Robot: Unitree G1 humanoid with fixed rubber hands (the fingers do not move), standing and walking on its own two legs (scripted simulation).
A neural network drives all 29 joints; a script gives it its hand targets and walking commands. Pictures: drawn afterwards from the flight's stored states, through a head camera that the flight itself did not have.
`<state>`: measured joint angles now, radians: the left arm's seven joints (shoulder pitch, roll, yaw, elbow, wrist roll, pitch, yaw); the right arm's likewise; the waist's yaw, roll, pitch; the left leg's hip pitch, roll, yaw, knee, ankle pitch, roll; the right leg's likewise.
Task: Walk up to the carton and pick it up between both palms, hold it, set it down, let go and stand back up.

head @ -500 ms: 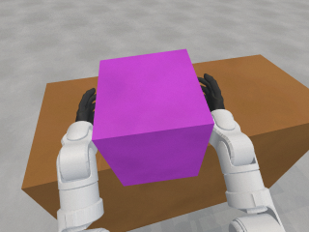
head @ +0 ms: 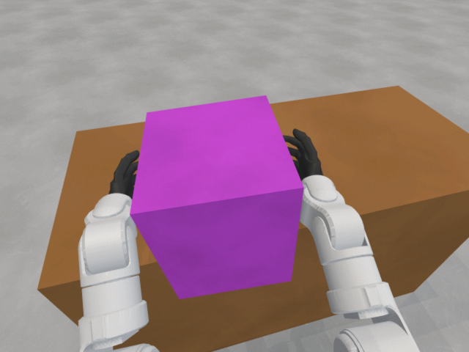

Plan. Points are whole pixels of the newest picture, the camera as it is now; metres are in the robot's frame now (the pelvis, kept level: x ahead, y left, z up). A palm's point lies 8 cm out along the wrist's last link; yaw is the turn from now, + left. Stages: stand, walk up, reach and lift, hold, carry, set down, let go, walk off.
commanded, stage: hold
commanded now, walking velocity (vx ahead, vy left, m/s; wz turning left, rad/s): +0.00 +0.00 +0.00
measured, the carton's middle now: (221, 199) +0.35 +0.00 +0.11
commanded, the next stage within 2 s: none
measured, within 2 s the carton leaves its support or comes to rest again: neither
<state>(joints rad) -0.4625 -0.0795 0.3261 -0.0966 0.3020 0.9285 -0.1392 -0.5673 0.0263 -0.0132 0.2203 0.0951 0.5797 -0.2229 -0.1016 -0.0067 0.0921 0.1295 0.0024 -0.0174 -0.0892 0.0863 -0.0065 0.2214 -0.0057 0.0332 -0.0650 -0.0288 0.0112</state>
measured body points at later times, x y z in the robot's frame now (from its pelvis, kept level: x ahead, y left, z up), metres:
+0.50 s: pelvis +0.01 -0.01 +0.00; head +0.01 -0.01 +0.45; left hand +0.35 +0.15 +0.14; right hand +0.37 -0.14 +0.16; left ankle +0.04 +0.12 -0.75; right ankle -0.03 -0.12 -0.75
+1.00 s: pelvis +0.00 +0.00 +0.00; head +0.00 -0.01 +0.45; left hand +0.36 +0.14 +0.17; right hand +0.38 -0.15 +0.19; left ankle +0.04 +0.12 -0.75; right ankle -0.03 -0.12 -0.75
